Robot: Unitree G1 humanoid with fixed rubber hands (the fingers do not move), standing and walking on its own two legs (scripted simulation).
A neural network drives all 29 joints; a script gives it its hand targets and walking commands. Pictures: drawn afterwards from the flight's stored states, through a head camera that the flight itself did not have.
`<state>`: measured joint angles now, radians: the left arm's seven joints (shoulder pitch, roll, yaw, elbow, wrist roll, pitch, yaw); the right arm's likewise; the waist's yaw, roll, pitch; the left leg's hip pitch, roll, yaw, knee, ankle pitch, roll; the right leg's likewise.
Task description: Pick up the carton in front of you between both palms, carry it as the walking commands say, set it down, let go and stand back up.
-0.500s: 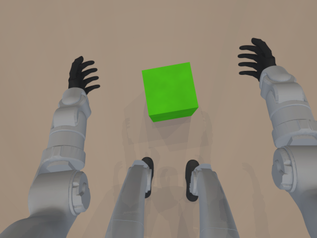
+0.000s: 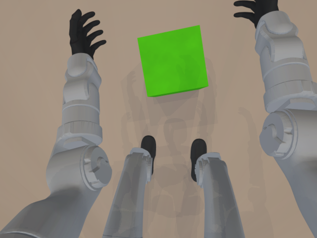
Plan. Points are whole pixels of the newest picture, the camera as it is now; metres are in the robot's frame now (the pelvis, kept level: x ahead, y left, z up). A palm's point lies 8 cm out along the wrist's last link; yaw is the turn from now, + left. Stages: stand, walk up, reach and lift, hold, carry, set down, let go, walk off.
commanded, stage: reach and lift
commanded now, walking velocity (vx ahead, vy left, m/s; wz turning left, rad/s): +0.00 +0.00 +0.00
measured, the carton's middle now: (173, 67) +0.51 +0.02 -0.51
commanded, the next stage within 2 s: none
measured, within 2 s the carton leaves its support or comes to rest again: leaves its support in 1.50 s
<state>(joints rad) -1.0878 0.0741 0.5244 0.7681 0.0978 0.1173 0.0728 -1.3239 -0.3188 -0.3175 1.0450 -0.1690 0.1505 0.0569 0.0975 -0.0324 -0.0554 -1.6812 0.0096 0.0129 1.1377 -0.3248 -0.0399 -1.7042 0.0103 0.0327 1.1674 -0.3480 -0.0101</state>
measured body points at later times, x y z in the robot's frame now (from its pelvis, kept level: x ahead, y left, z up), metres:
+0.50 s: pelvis -0.06 +0.01 -0.22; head +0.31 +0.00 +0.03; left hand +0.48 +0.22 -0.38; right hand +0.55 -0.16 -0.38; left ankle +0.06 +0.14 -0.60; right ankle +0.05 -0.11 -0.60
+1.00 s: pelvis -0.05 +0.01 -0.27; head +0.33 +0.00 -0.04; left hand +0.50 +0.21 -0.44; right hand +0.56 -0.14 -0.44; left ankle +0.06 +0.14 -0.60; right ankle +0.05 -0.11 -0.60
